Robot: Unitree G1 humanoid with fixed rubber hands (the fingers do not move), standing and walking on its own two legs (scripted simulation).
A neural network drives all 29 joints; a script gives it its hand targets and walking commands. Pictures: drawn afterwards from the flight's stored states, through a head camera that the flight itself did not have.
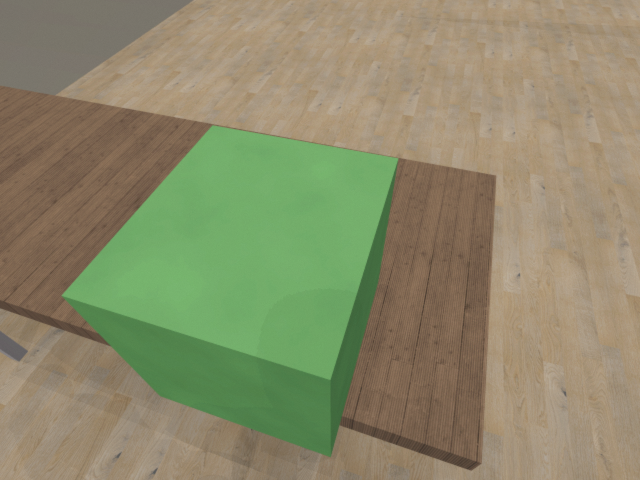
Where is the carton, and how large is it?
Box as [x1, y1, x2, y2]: [62, 125, 397, 456]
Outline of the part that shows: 212,125 62,294 62,296 159,395 330,456 378,280 397,158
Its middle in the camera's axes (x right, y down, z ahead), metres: -0.07 +0.06 +0.49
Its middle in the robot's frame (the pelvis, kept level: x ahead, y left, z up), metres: +0.34 +0.10 +0.06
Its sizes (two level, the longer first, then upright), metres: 0.273 0.245 0.256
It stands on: a table, 0.71 m high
